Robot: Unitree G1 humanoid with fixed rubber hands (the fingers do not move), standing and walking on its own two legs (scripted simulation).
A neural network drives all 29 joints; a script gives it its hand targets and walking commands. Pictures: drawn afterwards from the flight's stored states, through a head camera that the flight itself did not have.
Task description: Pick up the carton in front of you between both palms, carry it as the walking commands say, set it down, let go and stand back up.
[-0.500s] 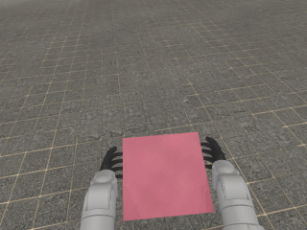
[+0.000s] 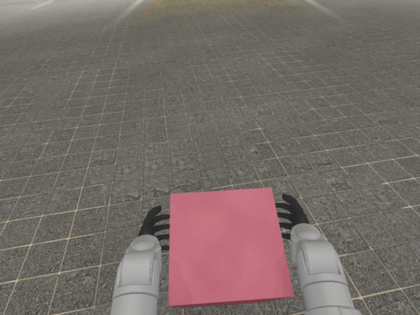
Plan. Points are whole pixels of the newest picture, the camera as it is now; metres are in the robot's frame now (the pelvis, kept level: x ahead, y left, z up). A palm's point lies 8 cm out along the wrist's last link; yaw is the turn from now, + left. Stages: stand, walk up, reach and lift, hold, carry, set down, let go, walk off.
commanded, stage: carry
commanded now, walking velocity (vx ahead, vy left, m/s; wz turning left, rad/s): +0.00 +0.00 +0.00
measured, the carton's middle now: (223, 253) +0.31 +0.00 -0.06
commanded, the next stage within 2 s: hold in 0.82 s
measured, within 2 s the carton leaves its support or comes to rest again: neither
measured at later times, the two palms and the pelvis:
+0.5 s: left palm (145, 257) +0.25 +0.15 +0.03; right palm (303, 244) +0.26 -0.15 +0.04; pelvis -0.03 +0.00 +0.00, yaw +0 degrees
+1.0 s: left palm (142, 265) +0.24 +0.15 +0.04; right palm (306, 251) +0.24 -0.15 +0.05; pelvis -0.04 +0.00 +0.01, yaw +0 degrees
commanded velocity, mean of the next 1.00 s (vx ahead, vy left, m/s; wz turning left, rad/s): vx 0.00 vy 0.00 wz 0.00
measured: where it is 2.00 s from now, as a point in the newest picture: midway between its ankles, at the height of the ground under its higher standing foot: outside the picture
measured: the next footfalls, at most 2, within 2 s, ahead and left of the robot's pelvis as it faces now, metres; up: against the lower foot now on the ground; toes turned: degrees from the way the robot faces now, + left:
none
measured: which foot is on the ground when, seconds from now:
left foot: down 0.00-1.00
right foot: down 0.00-1.00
